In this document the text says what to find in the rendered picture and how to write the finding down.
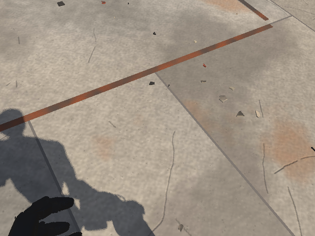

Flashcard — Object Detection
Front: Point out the left robot hand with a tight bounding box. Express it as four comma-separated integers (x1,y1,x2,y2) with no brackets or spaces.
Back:
8,196,83,236

